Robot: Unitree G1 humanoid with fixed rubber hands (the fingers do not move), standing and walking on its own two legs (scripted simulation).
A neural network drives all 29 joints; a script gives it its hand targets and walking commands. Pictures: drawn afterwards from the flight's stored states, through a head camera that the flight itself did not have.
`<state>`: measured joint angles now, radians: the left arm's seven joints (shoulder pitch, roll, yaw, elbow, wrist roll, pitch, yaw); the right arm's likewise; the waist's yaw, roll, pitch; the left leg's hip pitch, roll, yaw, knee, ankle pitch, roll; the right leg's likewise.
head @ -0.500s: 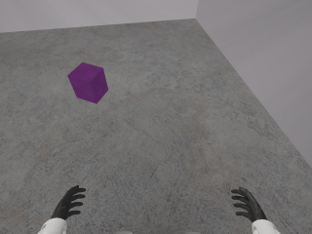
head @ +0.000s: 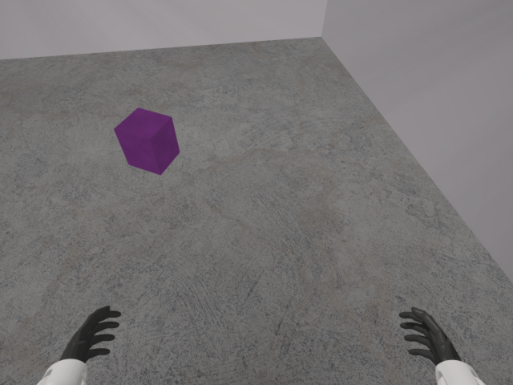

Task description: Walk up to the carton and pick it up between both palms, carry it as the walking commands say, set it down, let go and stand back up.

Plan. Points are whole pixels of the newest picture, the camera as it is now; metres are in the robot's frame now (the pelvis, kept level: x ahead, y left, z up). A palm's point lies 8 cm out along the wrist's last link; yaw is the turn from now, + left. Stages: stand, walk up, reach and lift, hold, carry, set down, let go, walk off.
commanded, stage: stand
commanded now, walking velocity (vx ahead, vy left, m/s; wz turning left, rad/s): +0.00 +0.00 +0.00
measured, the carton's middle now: (149, 141) +1.33 +0.59 -0.64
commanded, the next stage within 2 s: walk up in 0.68 s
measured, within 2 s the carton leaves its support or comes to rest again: neither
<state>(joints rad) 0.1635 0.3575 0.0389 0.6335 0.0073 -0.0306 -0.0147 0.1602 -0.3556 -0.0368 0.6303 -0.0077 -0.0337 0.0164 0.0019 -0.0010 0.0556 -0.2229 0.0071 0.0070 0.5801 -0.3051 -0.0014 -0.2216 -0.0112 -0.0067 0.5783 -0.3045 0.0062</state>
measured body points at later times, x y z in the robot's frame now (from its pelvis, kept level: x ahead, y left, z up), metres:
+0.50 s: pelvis +0.00 +0.00 +0.01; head +0.00 +0.00 +0.46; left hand +0.15 +0.30 -0.08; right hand +0.16 -0.30 -0.07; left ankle +0.01 +0.12 -0.73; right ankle +0.01 -0.12 -0.73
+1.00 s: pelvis +0.00 +0.00 +0.01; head +0.02 +0.00 +0.46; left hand +0.08 +0.32 -0.10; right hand +0.14 -0.29 -0.10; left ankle +0.01 +0.13 -0.70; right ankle +0.01 -0.13 -0.73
